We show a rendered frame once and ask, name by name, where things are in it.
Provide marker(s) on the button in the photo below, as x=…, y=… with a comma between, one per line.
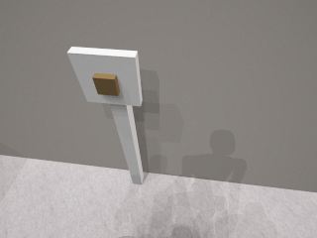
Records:
x=106, y=84

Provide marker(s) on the panel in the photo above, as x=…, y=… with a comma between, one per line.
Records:
x=124, y=64

